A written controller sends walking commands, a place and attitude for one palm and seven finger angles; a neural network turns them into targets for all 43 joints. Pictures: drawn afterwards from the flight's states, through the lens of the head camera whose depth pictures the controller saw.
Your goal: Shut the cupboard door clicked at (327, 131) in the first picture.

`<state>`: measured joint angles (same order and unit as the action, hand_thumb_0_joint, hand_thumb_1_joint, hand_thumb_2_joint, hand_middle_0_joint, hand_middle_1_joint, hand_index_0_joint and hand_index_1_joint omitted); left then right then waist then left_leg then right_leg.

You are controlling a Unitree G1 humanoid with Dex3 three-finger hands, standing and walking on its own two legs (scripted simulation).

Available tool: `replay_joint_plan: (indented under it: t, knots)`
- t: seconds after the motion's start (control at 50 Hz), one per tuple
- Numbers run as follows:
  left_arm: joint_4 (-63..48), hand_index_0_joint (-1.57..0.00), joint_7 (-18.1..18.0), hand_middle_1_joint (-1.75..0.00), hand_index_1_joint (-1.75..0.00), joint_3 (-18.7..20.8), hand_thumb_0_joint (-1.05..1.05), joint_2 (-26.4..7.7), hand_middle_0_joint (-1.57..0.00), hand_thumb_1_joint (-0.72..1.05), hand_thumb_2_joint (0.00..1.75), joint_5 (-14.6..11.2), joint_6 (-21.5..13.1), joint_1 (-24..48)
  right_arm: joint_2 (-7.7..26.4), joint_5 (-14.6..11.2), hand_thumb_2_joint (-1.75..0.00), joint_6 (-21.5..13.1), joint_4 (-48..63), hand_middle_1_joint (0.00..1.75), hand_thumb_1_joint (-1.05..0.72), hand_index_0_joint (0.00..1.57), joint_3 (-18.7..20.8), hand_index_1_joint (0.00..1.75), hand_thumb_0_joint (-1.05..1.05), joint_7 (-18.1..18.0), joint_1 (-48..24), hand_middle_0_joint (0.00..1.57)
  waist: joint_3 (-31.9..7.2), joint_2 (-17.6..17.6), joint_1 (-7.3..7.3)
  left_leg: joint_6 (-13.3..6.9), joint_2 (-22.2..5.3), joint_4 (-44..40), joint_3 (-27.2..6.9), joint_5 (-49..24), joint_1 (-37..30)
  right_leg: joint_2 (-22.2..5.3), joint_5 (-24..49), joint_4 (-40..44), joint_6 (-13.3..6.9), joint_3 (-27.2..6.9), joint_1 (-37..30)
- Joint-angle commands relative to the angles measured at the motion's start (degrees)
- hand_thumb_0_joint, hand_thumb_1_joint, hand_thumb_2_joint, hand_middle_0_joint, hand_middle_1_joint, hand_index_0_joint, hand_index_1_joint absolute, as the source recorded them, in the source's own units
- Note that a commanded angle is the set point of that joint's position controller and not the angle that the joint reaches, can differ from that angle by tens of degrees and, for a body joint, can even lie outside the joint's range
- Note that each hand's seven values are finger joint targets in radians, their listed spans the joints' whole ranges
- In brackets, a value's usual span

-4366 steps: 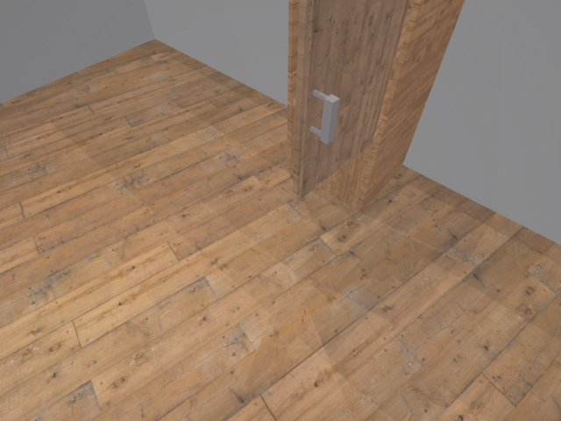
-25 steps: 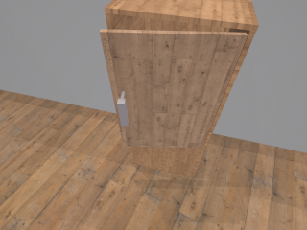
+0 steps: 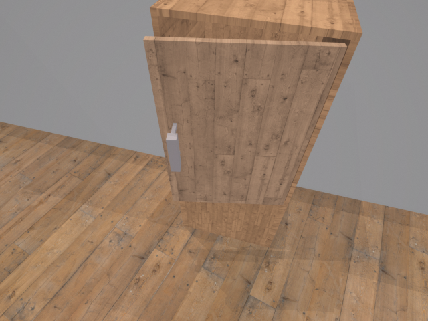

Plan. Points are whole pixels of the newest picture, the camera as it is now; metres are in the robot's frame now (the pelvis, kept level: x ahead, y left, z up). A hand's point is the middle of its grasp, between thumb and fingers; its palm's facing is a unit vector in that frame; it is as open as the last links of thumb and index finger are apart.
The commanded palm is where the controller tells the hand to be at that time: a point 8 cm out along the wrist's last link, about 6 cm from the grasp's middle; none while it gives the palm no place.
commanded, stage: look again from close up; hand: left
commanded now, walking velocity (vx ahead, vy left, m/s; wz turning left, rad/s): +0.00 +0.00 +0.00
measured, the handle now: (175, 147) +0.54 +0.13 -0.03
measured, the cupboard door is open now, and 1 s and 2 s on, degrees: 13 13 13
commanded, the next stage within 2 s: shuffle to correct the standing spot in 0.42 s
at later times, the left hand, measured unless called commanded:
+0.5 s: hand out of the picture +0.04 +0.25 -0.16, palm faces +0.00 -0.95 -0.30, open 7.3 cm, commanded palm none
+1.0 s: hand out of the picture -0.06 +0.15 -0.18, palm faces +0.05 -0.99 -0.12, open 7.3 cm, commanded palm none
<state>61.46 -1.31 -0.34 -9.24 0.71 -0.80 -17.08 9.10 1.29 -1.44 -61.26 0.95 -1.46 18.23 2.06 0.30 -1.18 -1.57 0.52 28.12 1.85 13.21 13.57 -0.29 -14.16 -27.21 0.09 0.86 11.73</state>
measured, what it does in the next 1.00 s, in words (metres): stands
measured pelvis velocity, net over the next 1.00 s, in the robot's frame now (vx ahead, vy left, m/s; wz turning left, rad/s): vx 0.00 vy -0.01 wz -0.01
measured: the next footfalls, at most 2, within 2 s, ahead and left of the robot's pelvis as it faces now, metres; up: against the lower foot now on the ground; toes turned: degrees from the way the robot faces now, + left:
right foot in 1.58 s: +0.19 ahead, -0.22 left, +0.00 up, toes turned -10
left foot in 1.96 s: +0.11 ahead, +0.03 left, +0.00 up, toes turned +3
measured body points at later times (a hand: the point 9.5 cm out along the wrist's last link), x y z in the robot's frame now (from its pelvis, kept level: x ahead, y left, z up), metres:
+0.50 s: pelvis -0.03 +0.02 +0.00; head -0.05 +0.03 +0.45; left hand +0.04 +0.30 -0.14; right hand +0.07 -0.27 -0.11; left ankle +0.02 +0.10 -0.74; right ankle +0.01 -0.12 -0.74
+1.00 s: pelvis +0.00 -0.01 +0.00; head +0.00 +0.01 +0.45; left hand -0.06 +0.20 -0.17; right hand -0.02 -0.23 -0.16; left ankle +0.02 +0.10 -0.73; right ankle +0.01 -0.12 -0.74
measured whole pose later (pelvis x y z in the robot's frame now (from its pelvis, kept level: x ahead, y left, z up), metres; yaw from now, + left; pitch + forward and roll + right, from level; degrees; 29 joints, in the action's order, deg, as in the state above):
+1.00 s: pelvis +0.00 -0.01 +0.00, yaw -1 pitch -2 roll -1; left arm 62.0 -0.1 0.6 -7.4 1.3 0.7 -26.0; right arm 8.2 1.2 0.7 -63.7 1.6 -1.3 19.4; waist 0.2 -0.2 0.5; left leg -1.7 -1.6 34.6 2.3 19.5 15.4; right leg 1.1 -15.4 -28.7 -0.7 1.7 11.6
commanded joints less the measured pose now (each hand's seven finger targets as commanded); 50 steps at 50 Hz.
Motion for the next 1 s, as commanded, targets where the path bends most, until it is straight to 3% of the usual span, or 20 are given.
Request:
replay_joint_plan:
  t: [0.0,0.02,0.12,0.24,0.36,0.44,0.5,0.54,0.56,0.64,0.7,0.78,0.84,0.88,0.9,0.94,0.96,0.98]
  knots:
    - [-5.6,-0.2,-1.2,-0.3,-0.3,2.1,0.0,-9.1,-0.2,0.9,0.9,0.4,-1.2,-0.8,9.0,-0.3,-0.9,-0.7,6.2,0.3,-0.9,0.2,2.4,0.3,0.0,-0.3,-1.2,0.2,-0.2,-4.1,0.0,-0.9,-4.5,-1.5,-5.2,-3.8,1.9,-6.3,0.8,4.9,-3.5,-7.3,3.5]
    - [-6.2,-0.2,-1.2,-0.3,-0.3,2.2,0.0,-9.6,-0.2,0.9,0.9,0.4,-1.3,-0.5,9.9,-0.4,-0.9,-0.7,6.5,0.3,-0.9,0.2,2.5,0.3,0.0,-0.2,-1.8,0.2,1.5,-3.9,0.15,-1.0,-4.7,-2.0,-5.5,-4.4,2.3,-5.9,1.3,4.7,-3.5,-7.3,4.4]
    - [-7.8,-0.2,-1.0,-0.3,-0.3,2.6,0.0,-12.9,-0.2,0.9,0.9,0.4,-1.4,1.2,13.4,-0.4,-0.9,-0.9,7.7,0.3,-0.9,0.2,2.8,0.3,0.0,0.2,-5.6,0.2,2.2,-0.3,0.87,-1.5,-5.8,-4.9,-6.9,-5.1,1.8,-4.8,3.1,3.6,-2.8,-6.3,3.8]
    - [-8.8,-0.2,-0.3,-0.3,-0.3,2.6,0.0,-15.5,-0.2,0.9,0.9,0.5,-1.2,3.8,16.4,-0.2,-0.9,-0.8,8.8,0.3,-0.9,0.2,2.7,0.3,0.0,0.7,-9.7,0.2,1.6,-0.3,1.09,-1.4,-6.1,-8.3,-7.8,0.8,1.4,-5.1,-0.5,5.7,-2.3,-6.6,3.1]
    - [-8.8,-0.2,0.1,-0.3,-0.3,2.4,0.0,-17.2,-0.2,0.9,0.9,0.6,-1.2,5.5,17.8,-0.3,-0.9,-0.9,8.5,0.3,-0.9,0.2,2.3,0.3,0.0,1.2,-11.2,0.2,-2.1,0.0,1.2,-1.2,-6.6,-9.7,-8.2,-0.4,-0.4,-5.6,1.8,6.6,-1.8,-5.7,0.0]
    - [-7.8,-0.2,0.3,-0.3,-0.3,2.1,0.0,-17.7,-0.2,0.9,0.9,0.6,-0.8,5.7,18.9,-0.3,-0.9,-0.7,7.7,0.3,-0.9,0.2,2.1,0.3,0.0,1.4,-12.1,0.2,-0.6,1.3,1.34,-0.8,-6.7,-12.2,-9.1,5.2,1.0,-5.6,-0.6,7.4,-1.4,-5.3,-0.1]
    - [-7.0,-0.2,0.4,-0.3,-0.3,1.8,0.0,-17.5,-0.2,0.9,0.9,0.7,-0.5,5.0,18.8,-0.4,-0.9,-0.4,6.9,0.3,-0.9,0.2,2.0,0.3,0.0,1.5,-11.7,0.2,0.4,0.9,1.49,-0.7,-6.8,-13.7,-9.5,8.9,2.3,-5.6,-1.6,7.8,-1.1,-4.9,-0.2]
    - [-4.8,-0.2,0.2,-0.3,-0.3,0.5,0.0,-12.0,-0.2,0.9,0.9,0.5,0.2,2.1,13.6,-0.1,-0.9,0.3,5.1,0.3,-0.9,0.2,0.7,0.3,0.0,1.6,-9.1,0.2,0.0,0.0,1.14,0.1,-7.0,-14.6,-9.4,12.4,2.4,-5.2,-3.9,8.0,-0.1,-4.1,-0.5]
    - [-4.2,-0.2,0.2,-0.3,-0.3,0.2,0.0,-10.7,-0.2,0.9,0.9,0.5,0.4,0.7,12.4,-0.1,-0.9,0.6,4.6,0.3,-0.9,0.2,0.4,0.3,0.0,1.6,-7.9,0.2,-0.6,0.4,1.31,0.0,-7.2,-14.7,-9.5,14.0,2.2,-5.0,-4.5,7.7,0.2,-3.4,-0.9]
    - [-3.2,-0.2,0.5,-0.3,-0.3,0.6,0.0,-10.1,-0.2,0.9,0.9,1.0,1.2,-1.9,14.0,0.1,-0.9,1.6,3.8,0.3,-0.9,0.2,1.2,0.3,0.0,1.3,-7.0,0.2,3.2,2.0,1.39,-1.0,-9.1,-17.1,-11.9,24.2,5.9,-2.8,-8.6,3.9,0.2,-1.2,0.9]
    - [-3.1,-0.2,0.9,-0.3,-0.3,0.9,0.0,-8.7,-0.2,0.9,0.9,1.1,1.3,-3.8,14.0,0.0,-0.9,1.5,3.1,0.3,-0.9,0.2,1.7,0.3,0.0,0.8,-5.2,0.2,3.9,1.6,1.46,-2.2,-10.8,-17.0,-13.0,23.5,6.0,-1.9,-5.7,1.5,-0.3,-0.2,1.3]
    - [-2.7,-0.2,1.0,-0.3,-0.3,1.3,0.0,-7.0,-0.2,0.9,0.9,1.1,1.2,-6.6,12.6,-0.2,-0.9,1.2,2.4,0.3,-0.9,0.2,2.3,0.3,0.0,0.3,-3.3,0.2,3.8,3.0,1.52,-2.8,-10.9,-15.1,-11.7,22.5,5.5,-2.0,-6.0,1.6,-0.9,-0.4,1.7]
    - [-2.5,-0.2,1.1,-0.3,-0.3,1.8,0.0,-6.2,-0.2,0.9,0.9,1.2,1.1,-9.4,10.6,-0.2,-0.9,1.2,2.2,0.3,-0.9,0.2,2.6,0.3,0.0,0.0,-2.2,0.2,5.4,1.5,1.84,-2.7,-9.6,-12.0,-10.0,22.6,8.2,-2.8,-9.0,3.7,-1.7,-2.9,1.6]
    - [-2.2,-0.2,0.9,-0.3,-0.3,2.1,0.0,-6.0,-0.2,0.9,0.9,1.0,0.8,-10.7,8.3,-0.3,-0.9,0.9,2.1,0.3,-0.9,0.2,2.4,0.3,0.0,-0.2,-1.5,0.2,5.9,-1.4,1.85,-1.9,-7.3,-7.0,-6.8,18.2,8.2,-4.5,-11.2,6.7,-3.1,-6.8,2.5]
    - [-2.1,-0.2,0.7,-0.3,-0.3,2.4,0.0,-6.0,-0.2,0.9,0.9,1.0,0.7,-11.5,6.9,-0.4,-0.9,0.8,2.0,0.3,-0.9,0.2,2.3,0.3,0.0,-0.2,-0.9,0.2,5.8,-4.4,1.88,-1.5,-5.7,-3.1,-4.6,16.3,8.9,-5.9,-13.3,8.7,-4.0,-9.4,2.4]
    - [-1.4,-0.2,0.2,-0.3,-0.3,3.0,0.0,-6.7,-0.2,0.9,0.9,0.7,0.5,-13.2,3.8,-0.4,-0.9,0.6,1.9,0.3,-0.9,0.2,1.8,0.3,0.0,-0.2,-0.5,0.2,4.9,-11.9,2.15,-0.3,-1.8,7.9,1.7,10.7,11.2,-10.4,-18.4,14.3,-7.1,-16.7,0.7]
    - [-1.2,-0.2,-0.1,-0.3,-0.3,3.3,0.0,-6.8,-0.2,0.9,0.9,0.5,0.3,-13.8,3.2,-0.4,-0.9,0.6,2.0,0.3,-0.9,0.2,1.7,0.3,0.0,-0.2,-0.8,0.2,5.0,-12.3,2.17,-0.1,-2.1,12.1,2.6,10.4,12.2,-12.6,-18.6,16.2,-9.0,-19.2,0.7]
    - [-1.4,-0.2,-0.2,-0.3,-0.3,3.4,0.0,-6.2,-0.2,0.9,0.9,0.6,0.2,-13.6,3.1,-0.4,-0.9,0.5,2.2,0.3,-0.9,0.2,1.8,0.3,0.0,-0.2,-1.2,0.2,5.3,-10.6,2.11,-0.1,-2.5,15.2,2.2,11.2,13.0,-13.3,-15.5,16.3,-10.3,-19.5,0.5]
